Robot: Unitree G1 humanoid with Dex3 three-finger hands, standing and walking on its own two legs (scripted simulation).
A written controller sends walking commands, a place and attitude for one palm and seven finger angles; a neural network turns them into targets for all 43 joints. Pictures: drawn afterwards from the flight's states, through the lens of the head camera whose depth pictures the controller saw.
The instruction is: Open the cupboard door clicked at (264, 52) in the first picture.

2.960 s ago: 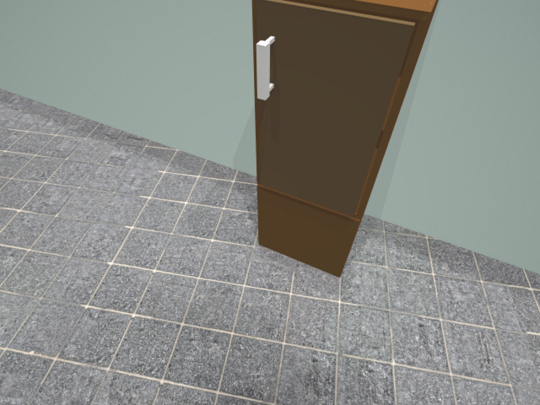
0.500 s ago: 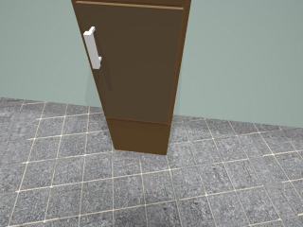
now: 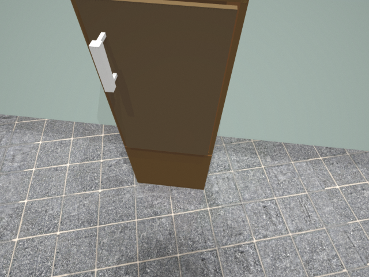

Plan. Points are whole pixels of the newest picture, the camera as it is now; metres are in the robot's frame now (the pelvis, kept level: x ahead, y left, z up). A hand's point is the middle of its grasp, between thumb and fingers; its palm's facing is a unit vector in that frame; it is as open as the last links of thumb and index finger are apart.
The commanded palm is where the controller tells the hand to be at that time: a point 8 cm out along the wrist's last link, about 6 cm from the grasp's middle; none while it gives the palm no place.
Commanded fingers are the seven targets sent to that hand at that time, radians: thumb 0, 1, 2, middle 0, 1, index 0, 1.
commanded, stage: come to a stop and stand still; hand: left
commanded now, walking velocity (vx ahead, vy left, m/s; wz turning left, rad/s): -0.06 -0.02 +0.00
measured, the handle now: (106, 63) +0.58 +0.24 +0.10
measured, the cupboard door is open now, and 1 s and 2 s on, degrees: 0 0 0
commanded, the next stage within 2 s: look again from close up in 0.86 s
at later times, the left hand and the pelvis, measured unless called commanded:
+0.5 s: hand out of the picture +0.02 +0.17 -0.17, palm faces +0.06 -0.98 -0.21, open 7.3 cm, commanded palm none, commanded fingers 0.00 0.90 0.90 -0.20 -0.30 -0.20 -0.30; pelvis -0.01 -0.01 +0.00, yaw +1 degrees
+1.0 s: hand out of the picture -0.04 +0.18 -0.17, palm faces +0.00 -0.98 -0.21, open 7.4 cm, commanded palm none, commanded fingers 0.00 0.90 0.90 -0.20 -0.30 -0.20 -0.30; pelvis -0.02 +0.01 +0.00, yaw -1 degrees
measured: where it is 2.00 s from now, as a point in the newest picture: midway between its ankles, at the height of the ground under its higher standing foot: outside the picture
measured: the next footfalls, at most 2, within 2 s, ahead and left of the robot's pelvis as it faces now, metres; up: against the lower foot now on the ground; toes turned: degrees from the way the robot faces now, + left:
left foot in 0.32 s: +0.01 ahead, +0.11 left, +0.00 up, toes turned +3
